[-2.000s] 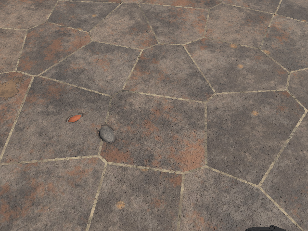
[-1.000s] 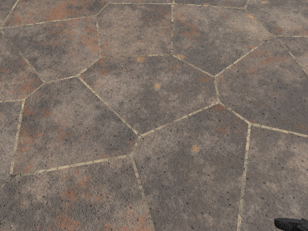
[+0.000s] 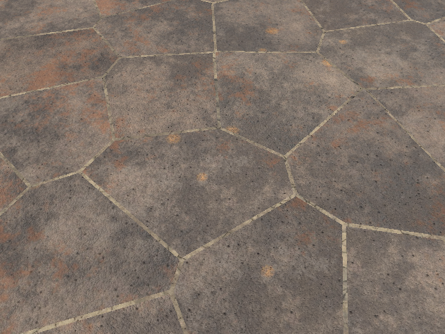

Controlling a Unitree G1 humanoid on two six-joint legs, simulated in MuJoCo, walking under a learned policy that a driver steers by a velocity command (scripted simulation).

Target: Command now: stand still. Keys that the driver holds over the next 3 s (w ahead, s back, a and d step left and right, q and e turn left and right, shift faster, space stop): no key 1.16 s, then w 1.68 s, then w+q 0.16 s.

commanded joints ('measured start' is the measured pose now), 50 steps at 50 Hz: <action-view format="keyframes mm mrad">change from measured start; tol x2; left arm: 1 44 96 13 -11 1 -6 3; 19 101 80 -5 26 4 -9 6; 50 198 57 -20 26 3 -14 8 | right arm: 1 -5 -104 -17 -22 0 -7 -4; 23 29 -92 -1 69 0 -3 -6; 50 81 -76 14 93 2 -2 -9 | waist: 1 -1 -12 -29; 50 -4 -7 14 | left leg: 1 116 23 -12 -47 229 32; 22 94 16 -12 -74 146 28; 50 80 12 -12 -70 154 28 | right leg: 1 -110 -30 17 -105 207 -15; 21 -136 -20 2 -132 112 -14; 50 -145 -17 -8 -128 124 -15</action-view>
